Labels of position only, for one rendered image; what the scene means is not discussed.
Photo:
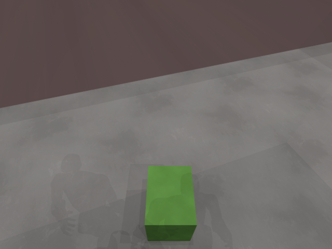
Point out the carton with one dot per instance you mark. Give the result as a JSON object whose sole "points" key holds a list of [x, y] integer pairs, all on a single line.
{"points": [[170, 204]]}

